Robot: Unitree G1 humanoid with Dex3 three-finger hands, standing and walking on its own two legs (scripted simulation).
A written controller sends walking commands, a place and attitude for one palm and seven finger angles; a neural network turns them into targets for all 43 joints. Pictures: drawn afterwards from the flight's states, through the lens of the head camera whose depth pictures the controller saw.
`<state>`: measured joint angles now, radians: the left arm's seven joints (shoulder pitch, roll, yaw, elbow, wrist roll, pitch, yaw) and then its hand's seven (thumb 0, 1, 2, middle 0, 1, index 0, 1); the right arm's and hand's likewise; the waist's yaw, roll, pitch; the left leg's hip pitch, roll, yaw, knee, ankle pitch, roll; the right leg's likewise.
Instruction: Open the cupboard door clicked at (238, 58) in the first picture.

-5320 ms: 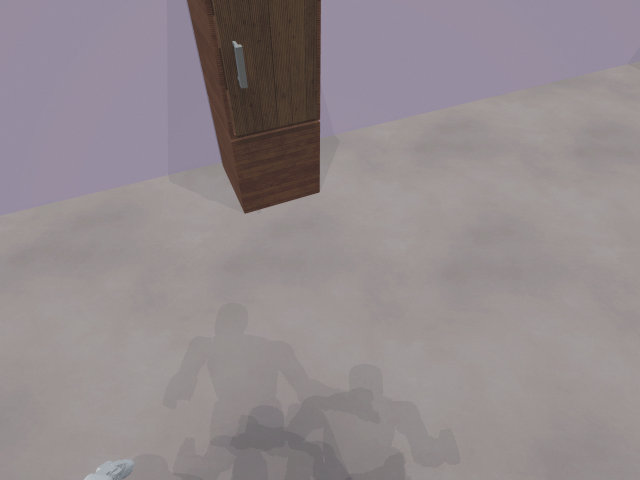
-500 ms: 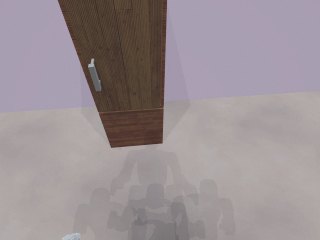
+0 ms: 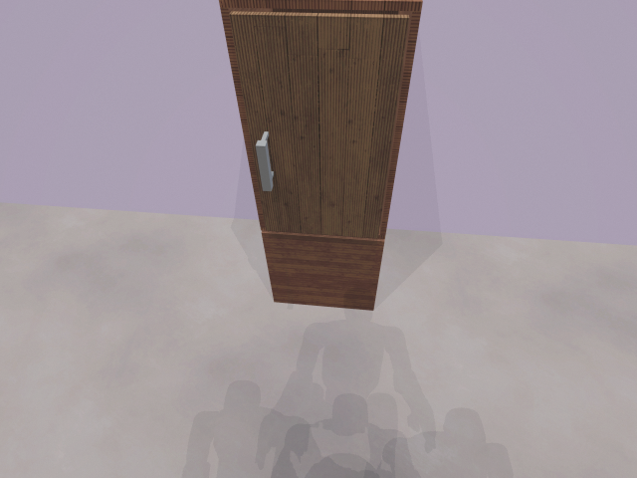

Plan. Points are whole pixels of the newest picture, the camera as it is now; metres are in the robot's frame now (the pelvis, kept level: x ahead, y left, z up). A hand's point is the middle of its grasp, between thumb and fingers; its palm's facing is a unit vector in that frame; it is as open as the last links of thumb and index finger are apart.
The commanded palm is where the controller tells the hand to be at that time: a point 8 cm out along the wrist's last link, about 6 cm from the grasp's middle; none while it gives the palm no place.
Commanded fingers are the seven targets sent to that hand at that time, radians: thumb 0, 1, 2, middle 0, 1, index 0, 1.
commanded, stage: take the last steps up to it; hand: left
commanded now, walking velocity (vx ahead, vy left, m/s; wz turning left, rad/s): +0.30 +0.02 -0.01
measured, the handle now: (266, 161) +0.81 +0.21 -0.08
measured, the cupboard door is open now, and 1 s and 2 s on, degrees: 0 0 0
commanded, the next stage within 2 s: come to a stop and stand still in 0.66 s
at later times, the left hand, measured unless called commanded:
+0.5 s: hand (176, 454) +0.18 +0.25 -0.18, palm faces -0.01 -0.99 -0.16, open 7.4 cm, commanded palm none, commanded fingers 0.00 0.90 0.90 -0.20 -0.30 -0.20 -0.30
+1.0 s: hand (230, 361) +0.34 +0.20 -0.18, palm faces -0.02 -0.97 -0.24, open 7.2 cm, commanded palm none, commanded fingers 0.00 0.90 0.90 -0.20 -0.30 -0.20 -0.30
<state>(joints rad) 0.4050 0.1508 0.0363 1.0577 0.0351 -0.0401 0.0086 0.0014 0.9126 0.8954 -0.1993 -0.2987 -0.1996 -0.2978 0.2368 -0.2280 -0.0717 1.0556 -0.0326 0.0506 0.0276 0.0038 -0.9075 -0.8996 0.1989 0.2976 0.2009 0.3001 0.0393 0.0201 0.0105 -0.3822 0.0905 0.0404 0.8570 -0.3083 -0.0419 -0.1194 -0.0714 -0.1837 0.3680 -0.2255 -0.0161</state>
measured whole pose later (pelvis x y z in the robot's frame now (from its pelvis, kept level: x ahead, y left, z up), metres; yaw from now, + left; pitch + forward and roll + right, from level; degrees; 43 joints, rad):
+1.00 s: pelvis +0.26 +0.02 -0.02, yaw -4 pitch -2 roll -1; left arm 0.17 0.16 0.05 1.03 0.03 0.00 0.03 -0.02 0.93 0.90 -0.20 -0.30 -0.20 -0.30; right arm 0.19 -0.18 -0.06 1.03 -0.01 0.02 -0.04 0.00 -0.93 -0.90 0.20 0.30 0.20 0.30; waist 0.00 0.04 0.09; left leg -0.43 0.06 0.04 0.81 -0.37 -0.04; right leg -0.27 -0.02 -0.14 0.53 -0.23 -0.04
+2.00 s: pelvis +0.24 +0.02 -0.02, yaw -4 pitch -1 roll +2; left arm 0.33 0.13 0.03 1.12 0.02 0.02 0.04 0.00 0.90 0.90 -0.20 -0.30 -0.20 -0.30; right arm 0.19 -0.18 -0.04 1.07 -0.01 0.01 -0.03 0.00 -0.91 -0.90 0.20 0.30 0.20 0.30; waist 0.03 -0.02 0.07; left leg -0.22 0.02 0.08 0.51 -0.25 -0.01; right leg -0.14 -0.07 -0.05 0.57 -0.41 0.02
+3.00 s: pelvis +0.19 +0.03 -0.01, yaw -5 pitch -2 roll +0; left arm 0.35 0.15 0.00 1.07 0.02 0.00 0.02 0.00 0.91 0.90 -0.20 -0.30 -0.20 -0.30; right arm 0.32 -0.14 0.00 1.07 -0.02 0.01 -0.01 0.00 -0.91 -0.90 0.20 0.30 0.20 0.30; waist -0.01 -0.01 0.01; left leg -0.29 0.04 0.08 0.52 -0.20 0.01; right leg -0.20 -0.05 -0.05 0.54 -0.31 0.02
